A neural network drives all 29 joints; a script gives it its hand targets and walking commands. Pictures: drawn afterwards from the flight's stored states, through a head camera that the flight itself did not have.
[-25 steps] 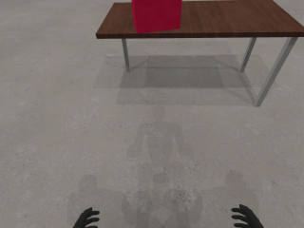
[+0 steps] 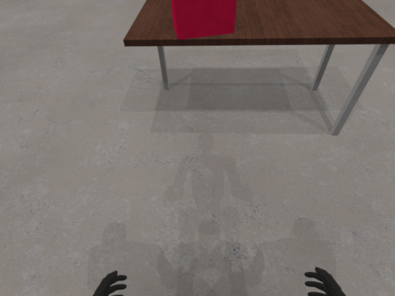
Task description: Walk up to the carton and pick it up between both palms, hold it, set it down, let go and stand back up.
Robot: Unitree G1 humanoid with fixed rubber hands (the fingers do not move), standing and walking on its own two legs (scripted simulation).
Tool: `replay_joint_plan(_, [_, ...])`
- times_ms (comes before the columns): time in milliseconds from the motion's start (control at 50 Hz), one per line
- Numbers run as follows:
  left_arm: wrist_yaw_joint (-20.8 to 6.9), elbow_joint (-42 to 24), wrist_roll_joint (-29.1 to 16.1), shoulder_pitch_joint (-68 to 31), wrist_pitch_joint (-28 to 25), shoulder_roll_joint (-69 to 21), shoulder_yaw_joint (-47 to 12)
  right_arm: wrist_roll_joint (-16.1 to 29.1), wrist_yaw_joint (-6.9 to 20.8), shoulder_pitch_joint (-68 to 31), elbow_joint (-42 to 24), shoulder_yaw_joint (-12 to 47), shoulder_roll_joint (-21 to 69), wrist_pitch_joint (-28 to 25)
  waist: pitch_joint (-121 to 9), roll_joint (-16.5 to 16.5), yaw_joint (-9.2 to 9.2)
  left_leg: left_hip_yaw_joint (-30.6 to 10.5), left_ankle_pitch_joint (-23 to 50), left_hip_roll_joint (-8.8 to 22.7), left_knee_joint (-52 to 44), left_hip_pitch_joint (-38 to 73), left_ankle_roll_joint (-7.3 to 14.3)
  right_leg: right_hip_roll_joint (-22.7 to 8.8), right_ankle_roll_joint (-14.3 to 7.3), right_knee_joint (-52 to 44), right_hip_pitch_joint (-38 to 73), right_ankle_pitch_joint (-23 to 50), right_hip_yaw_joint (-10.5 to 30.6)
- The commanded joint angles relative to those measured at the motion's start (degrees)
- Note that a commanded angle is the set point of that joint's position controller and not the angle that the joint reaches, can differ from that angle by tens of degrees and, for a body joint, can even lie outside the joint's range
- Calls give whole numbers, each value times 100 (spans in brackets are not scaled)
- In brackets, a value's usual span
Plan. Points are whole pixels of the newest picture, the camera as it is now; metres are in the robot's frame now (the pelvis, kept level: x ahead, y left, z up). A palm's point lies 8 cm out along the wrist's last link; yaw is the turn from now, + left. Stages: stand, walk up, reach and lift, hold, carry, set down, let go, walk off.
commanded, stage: stand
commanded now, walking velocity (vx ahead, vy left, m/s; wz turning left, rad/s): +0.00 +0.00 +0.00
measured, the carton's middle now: (202, 4) +1.38 +0.00 +0.06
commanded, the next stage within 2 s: none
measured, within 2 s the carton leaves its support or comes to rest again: neither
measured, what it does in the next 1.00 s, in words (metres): stands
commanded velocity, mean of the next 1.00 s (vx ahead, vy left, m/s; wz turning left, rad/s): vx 0.00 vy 0.00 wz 0.00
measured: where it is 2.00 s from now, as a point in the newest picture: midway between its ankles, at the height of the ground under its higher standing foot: outside the picture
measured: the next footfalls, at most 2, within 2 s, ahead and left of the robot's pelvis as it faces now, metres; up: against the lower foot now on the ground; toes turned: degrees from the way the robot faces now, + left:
none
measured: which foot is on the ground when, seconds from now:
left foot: down 0.00-1.00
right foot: down 0.00-1.00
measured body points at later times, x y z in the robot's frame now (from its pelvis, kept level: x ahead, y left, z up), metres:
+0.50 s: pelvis +0.00 +0.00 +0.00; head +0.01 +0.00 +0.45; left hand +0.15 +0.24 -0.09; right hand +0.14 -0.25 -0.10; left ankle +0.00 +0.12 -0.72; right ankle +0.00 -0.12 -0.72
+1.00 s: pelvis -0.03 +0.00 +0.00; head -0.02 +0.00 +0.45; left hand +0.13 +0.25 -0.09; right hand +0.11 -0.25 -0.11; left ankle +0.00 +0.12 -0.72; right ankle +0.00 -0.12 -0.72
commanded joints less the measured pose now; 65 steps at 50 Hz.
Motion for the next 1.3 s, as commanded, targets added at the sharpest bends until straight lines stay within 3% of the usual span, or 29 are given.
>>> replay_joint_plan(0, [78,-509,64,-332,-281,1398,494,-107,-52,-160,-496,-406,-1440,-276,-792,-119,-38,-419,2085,511,-602,569,284,-622,-268,-675,546,2168,371])
replay_joint_plan(280, [97,-442,53,-262,-296,1481,501,-85,-71,-147,-404,-444,-1508,-283,-913,-138,-26,-420,2385,547,-565,709,289,-666,-310,-631,625,2493,372])
replay_joint_plan(520, [95,-399,42,-240,-298,1511,485,-82,-65,-171,-321,-448,-1555,-273,-874,-131,-22,-464,2288,569,-638,721,309,-701,-325,-718,603,2324,425])
replay_joint_plan(1280, [33,-180,-5,-340,-323,1598,434,-48,43,-347,184,-402,-1656,-322,-335,-209,-16,-736,950,580,-1205,331,278,-700,-303,-1313,275,834,638])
